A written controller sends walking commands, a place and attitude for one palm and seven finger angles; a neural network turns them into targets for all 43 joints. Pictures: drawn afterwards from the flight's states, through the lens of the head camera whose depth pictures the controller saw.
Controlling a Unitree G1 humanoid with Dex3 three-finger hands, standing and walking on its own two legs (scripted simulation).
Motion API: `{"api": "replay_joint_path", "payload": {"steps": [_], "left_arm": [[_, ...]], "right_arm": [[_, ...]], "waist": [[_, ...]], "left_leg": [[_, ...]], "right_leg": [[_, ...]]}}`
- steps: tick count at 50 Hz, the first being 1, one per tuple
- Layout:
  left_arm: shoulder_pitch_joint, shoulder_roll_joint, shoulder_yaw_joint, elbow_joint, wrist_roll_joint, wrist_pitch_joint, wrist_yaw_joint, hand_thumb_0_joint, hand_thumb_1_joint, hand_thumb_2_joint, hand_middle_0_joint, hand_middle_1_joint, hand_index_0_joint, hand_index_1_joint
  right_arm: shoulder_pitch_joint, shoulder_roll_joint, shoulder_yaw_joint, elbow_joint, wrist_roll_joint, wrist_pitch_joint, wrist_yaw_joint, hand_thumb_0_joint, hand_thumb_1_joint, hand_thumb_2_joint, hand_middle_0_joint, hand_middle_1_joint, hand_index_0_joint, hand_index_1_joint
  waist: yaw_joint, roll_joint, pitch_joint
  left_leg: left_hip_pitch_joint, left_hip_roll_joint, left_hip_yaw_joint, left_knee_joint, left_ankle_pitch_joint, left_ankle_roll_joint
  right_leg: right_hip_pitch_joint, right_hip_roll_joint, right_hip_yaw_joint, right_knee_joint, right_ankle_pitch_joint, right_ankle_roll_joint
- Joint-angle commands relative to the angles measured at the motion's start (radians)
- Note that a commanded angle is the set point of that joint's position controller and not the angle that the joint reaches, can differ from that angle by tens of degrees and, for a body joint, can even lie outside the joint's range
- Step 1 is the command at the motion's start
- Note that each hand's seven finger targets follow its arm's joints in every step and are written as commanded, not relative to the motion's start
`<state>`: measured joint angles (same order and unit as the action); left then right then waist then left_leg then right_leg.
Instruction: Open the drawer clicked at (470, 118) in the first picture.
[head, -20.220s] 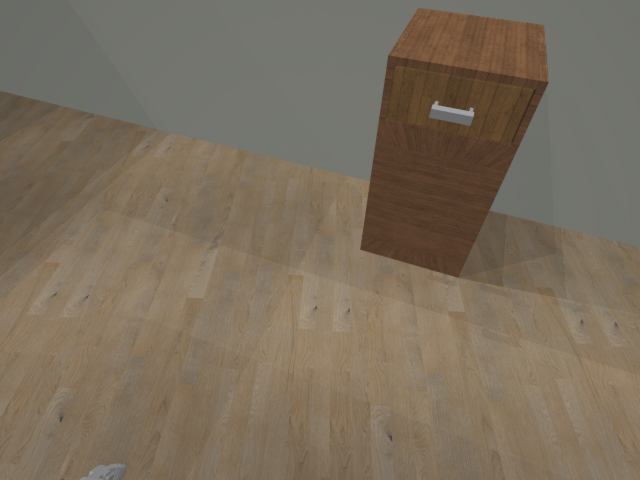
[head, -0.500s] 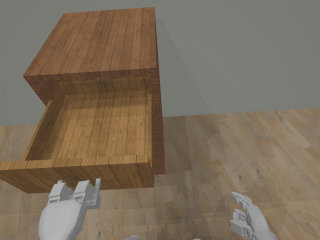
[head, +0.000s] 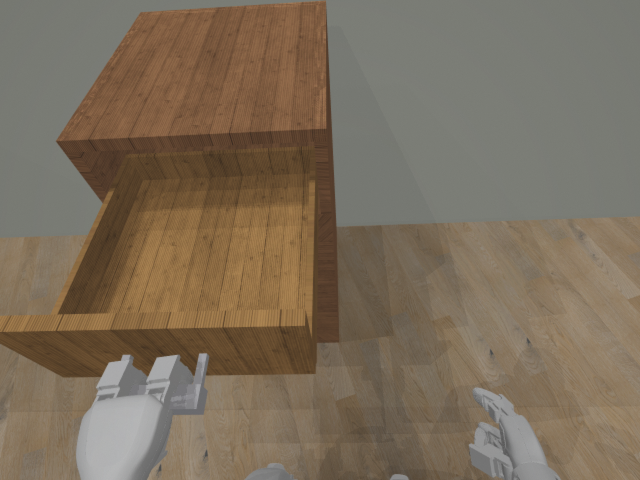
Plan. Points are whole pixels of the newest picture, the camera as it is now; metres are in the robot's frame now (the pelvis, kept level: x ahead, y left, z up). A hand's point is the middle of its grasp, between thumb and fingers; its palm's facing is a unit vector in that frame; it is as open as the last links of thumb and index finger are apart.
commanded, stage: open the thumb to release the handle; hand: left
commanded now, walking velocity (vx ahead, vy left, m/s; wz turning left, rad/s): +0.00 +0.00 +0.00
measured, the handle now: (159, 380) +0.23 +0.22 +0.00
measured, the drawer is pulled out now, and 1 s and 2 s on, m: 0.30 0.30 0.30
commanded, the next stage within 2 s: lift the hand off the handle in 0.32 s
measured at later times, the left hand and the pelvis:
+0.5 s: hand (155, 437) +0.17 +0.21 -0.01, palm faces -0.01 -0.11 -0.99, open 13.6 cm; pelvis -0.01 +0.00 +0.01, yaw +0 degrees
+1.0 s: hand (152, 417) +0.19 +0.21 +0.02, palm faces +0.02 -0.13 -0.99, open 13.5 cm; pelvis -0.01 +0.01 +0.02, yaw +0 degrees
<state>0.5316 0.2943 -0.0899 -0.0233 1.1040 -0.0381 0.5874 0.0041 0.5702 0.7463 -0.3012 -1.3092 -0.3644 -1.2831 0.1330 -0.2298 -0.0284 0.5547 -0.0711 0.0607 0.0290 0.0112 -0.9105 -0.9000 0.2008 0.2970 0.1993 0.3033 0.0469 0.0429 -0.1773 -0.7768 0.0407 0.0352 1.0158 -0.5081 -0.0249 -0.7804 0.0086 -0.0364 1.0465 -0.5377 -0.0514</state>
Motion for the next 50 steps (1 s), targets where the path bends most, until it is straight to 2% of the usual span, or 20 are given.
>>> {"api": "replay_joint_path", "payload": {"steps": [1,4,5,6,7,11,15,16,20,21,24,26,29,34,35,36,39,43,45,50], "left_arm": [[0.011,0.114,0.084,-0.116,-0.025,0.062,0.014,0.0,0.2,0.6,-0.35,-1.275,-0.35,-1.275],[-0.044,0.141,0.095,-0.104,-0.021,0.071,0.003,0.0,-0.01,0.51,-0.335,-1.253,-0.335,-1.253],[-0.044,0.14,0.091,-0.105,-0.018,0.07,-0.001,0.0,-0.08,0.48,-0.33,-1.245,-0.33,-1.245],[-0.035,0.113,0.059,-0.091,-0.021,0.071,-0.009,0.0,-0.15,0.45,-0.325,-1.237,-0.325,-1.237],[-0.055,0.133,0.076,-0.095,-0.021,0.067,-0.014,0.0,-0.22,0.42,-0.32,-1.23,-0.32,-1.23],[-0.038,0.117,0.063,-0.077,-0.022,0.054,-0.025,0.0,-0.5,0.3,-0.3,-1.2,-0.3,-1.2],[-0.089,0.131,0.071,-0.087,-0.014,0.045,-0.025,0.0,-0.5,0.3,-0.3,-1.2,-0.3,-1.2],[-0.071,0.112,0.054,-0.077,-0.011,0.045,-0.023,0.0,-0.5,0.3,-0.3,-1.2,-0.3,-1.2],[-0.056,0.108,0.052,-0.086,-0.015,0.042,-0.015,0.0,-0.5,0.3,-0.3,-1.2,-0.3,-1.2],[-0.044,0.077,0.017,-0.076,-0.014,0.046,-0.018,0.0,-0.5,0.3,-0.3,-1.2,-0.3,-1.2],[-0.097,0.106,0.039,-0.088,-0.008,0.049,-0.012,0.0,-0.5,0.3,-0.3,-1.2,-0.3,-1.2],[-0.106,0.074,0.002,-0.095,-0.004,0.051,-0.011,0.0,-0.5,0.3,-0.3,-1.2,-0.3,-1.2],[-0.162,0.086,0.007,-0.082,-0.008,0.064,-0.012,0.0,-0.5,0.3,-0.3,-1.2,-0.3,-1.2],[-0.246,0.091,0.005,-0.051,-0.002,0.077,-0.015,0.0,-0.5,0.3,-0.3,-1.2,-0.3,-1.2],[-0.235,0.094,0.011,-0.051,-0.006,0.076,-0.017,0.0,-0.5,0.3,-0.3,-1.2,-0.3,-1.2],[-0.222,0.096,0.016,-0.039,-0.005,0.077,-0.019,0.0,-0.5,0.3,-0.3,-1.2,-0.3,-1.2],[-0.232,0.123,0.029,-0.126,-0.017,0.084,-0.021,0.0,-0.5,0.3,-0.3,-1.2,-0.3,-1.2],[-0.242,0.107,0.002,-0.175,-0.033,0.086,-0.034,0.0,-0.5,0.3,-0.3,-1.2,-0.3,-1.2],[-0.205,0.124,0.028,-0.177,-0.036,0.09,-0.04,0.0,-0.5,0.3,-0.3,-1.2,-0.3,-1.2],[-0.14,0.122,0.019,-0.228,-0.049,0.098,-0.068,0.0,-0.5,0.3,-0.3,-1.2,-0.3,-1.2]], "right_arm": [[-0.081,-0.092,-0.031,-0.166,0.018,-0.041,-0.017,0.0,-0.9,-0.9,0.2,0.3,0.2,0.3],[-0.086,-0.094,-0.024,-0.164,0.021,-0.038,-0.024,0.0,-0.9,-0.9,0.2,0.3,0.2,0.3],[-0.093,-0.089,-0.02,-0.166,0.019,-0.038,-0.024,0.0,-0.9,-0.9,0.2,0.3,0.2,0.3],[-0.091,-0.087,-0.021,-0.167,0.024,-0.04,-0.024,0.0,-0.9,-0.9,0.2,0.3,0.2,0.3],[-0.094,-0.088,-0.019,-0.166,0.022,-0.039,-0.025,0.0,-0.9,-0.9,0.2,0.3,0.2,0.3],[-0.085,-0.085,-0.02,-0.166,0.025,-0.043,-0.024,0.0,-0.9,-0.9,0.2,0.3,0.2,0.3],[-0.093,-0.087,-0.018,-0.168,0.02,-0.038,-0.02,0.0,-0.9,-0.9,0.2,0.3,0.2,0.3],[-0.088,-0.085,-0.021,-0.172,0.022,-0.038,-0.019,0.0,-0.9,-0.9,0.2,0.3,0.2,0.3],[-0.083,-0.087,-0.025,-0.176,0.019,-0.039,-0.011,0.0,-0.9,-0.9,0.2,0.3,0.2,0.3],[-0.082,-0.087,-0.025,-0.179,0.021,-0.038,-0.009,0.0,-0.9,-0.9,0.2,0.3,0.2,0.3],[-0.085,-0.093,-0.026,-0.178,0.019,-0.036,-0.01,0.0,-0.9,-0.9,0.2,0.3,0.2,0.3],[-0.079,-0.09,-0.029,-0.179,0.019,-0.038,-0.007,0.0,-0.9,-0.9,0.2,0.3,0.2,0.3],[-0.08,-0.094,-0.027,-0.175,0.022,-0.035,-0.011,0.0,-0.9,-0.9,0.2,0.3,0.2,0.3],[-0.074,-0.095,-0.027,-0.158,0.025,-0.037,-0.024,0.0,-0.9,-0.9,0.2,0.3,0.2,0.3],[-0.073,-0.093,-0.027,-0.158,0.023,-0.037,-0.025,0.0,-0.9,-0.9,0.2,0.3,0.2,0.3],[-0.075,-0.092,-0.029,-0.157,0.028,-0.036,-0.028,0.0,-0.9,-0.9,0.2,0.3,0.2,0.3],[-0.081,-0.093,-0.026,-0.17,0.028,-0.033,-0.03,0.0,-0.9,-0.9,0.2,0.3,0.2,0.3],[-0.084,-0.087,-0.024,-0.17,0.031,-0.036,-0.028,0.0,-0.9,-0.9,0.2,0.3,0.2,0.3],[-0.082,-0.088,-0.021,-0.173,0.03,-0.035,-0.027,0.0,-0.9,-0.9,0.2,0.3,0.2,0.3],[-0.102,-0.085,-0.017,-0.182,0.037,-0.035,-0.016,0.0,-0.9,-0.9,0.2,0.3,0.2,0.3]], "waist": [[-0.013,-0.073,-0.158],[-0.013,-0.09,-0.163],[-0.004,-0.082,-0.167],[-0.011,-0.083,-0.133],[-0.007,-0.084,-0.145],[-0.006,-0.079,-0.126],[-0.009,-0.051,-0.121],[-0.009,-0.029,-0.102],[-0.005,-0.056,-0.148],[-0.011,-0.057,-0.117],[-0.015,-0.057,-0.119],[-0.018,-0.047,-0.134],[-0.03,-0.068,-0.119],[-0.035,-0.057,-0.128],[-0.026,-0.069,-0.145],[-0.021,-0.052,-0.129],[-0.011,-0.013,-0.18],[-0.023,-0.026,-0.142],[-0.013,-0.051,-0.146],[0.0,-0.038,-0.125]], "left_leg": [[0.166,-0.065,0.0,-0.106,0.29,0.054],[0.178,-0.063,-0.001,-0.121,0.277,0.055],[0.178,-0.066,0.002,-0.124,0.273,0.054],[0.174,-0.065,0.002,-0.131,0.258,0.056],[0.177,-0.065,0.002,-0.129,0.256,0.056],[0.18,-0.064,-0.002,-0.14,0.252,0.057],[0.18,-0.064,-0.002,-0.14,0.226,0.055],[0.184,-0.063,-0.004,-0.144,0.222,0.055],[0.196,-0.059,-0.004,-0.138,0.25,0.055],[0.185,-0.06,-0.008,-0.141,0.244,0.056],[0.179,-0.057,-0.013,-0.144,0.23,0.055],[0.195,-0.055,-0.012,-0.141,0.236,0.058],[0.187,-0.054,-0.016,-0.148,0.213,0.058],[0.201,-0.053,-0.015,-0.158,0.197,0.059],[0.201,-0.055,-0.011,-0.155,0.201,0.061],[0.198,-0.056,-0.013,-0.161,0.196,0.058],[0.245,-0.056,-0.009,-0.182,0.235,0.058],[0.283,-0.048,-0.012,-0.202,0.25,0.063],[0.29,-0.047,-0.011,-0.213,0.268,0.061],[0.318,-0.046,-0.007,-0.242,0.302,0.059]], "right_leg": [[0.155,0.009,0.036,-0.205,0.492,0.014],[0.161,0.007,0.042,-0.226,0.462,0.015],[0.163,0.006,0.041,-0.226,0.449,0.017],[0.162,0.005,0.037,-0.237,0.438,0.017],[0.159,0.005,0.04,-0.241,0.423,0.018],[0.166,0.008,0.038,-0.247,0.418,0.014],[0.136,0.005,0.045,-0.256,0.35,0.013],[0.13,0.009,0.036,-0.256,0.338,0.009],[0.137,0.009,0.032,-0.242,0.37,0.009],[0.131,0.012,0.026,-0.243,0.364,0.007],[0.121,0.011,0.029,-0.245,0.338,0.005],[0.111,0.011,0.022,-0.24,0.339,0.005],[0.106,0.01,0.024,-0.254,0.305,0.006],[0.102,0.01,0.023,-0.265,0.272,0.006],[0.113,0.01,0.024,-0.265,0.279,0.01],[0.116,0.013,0.022,-0.265,0.272,0.006],[0.162,0.011,0.026,-0.277,0.301,0.003],[0.164,0.01,0.015,-0.302,0.308,0.005],[0.187,0.012,0.014,-0.305,0.331,0.006],[0.238,0.006,0.023,-0.327,0.386,0.007]]}}
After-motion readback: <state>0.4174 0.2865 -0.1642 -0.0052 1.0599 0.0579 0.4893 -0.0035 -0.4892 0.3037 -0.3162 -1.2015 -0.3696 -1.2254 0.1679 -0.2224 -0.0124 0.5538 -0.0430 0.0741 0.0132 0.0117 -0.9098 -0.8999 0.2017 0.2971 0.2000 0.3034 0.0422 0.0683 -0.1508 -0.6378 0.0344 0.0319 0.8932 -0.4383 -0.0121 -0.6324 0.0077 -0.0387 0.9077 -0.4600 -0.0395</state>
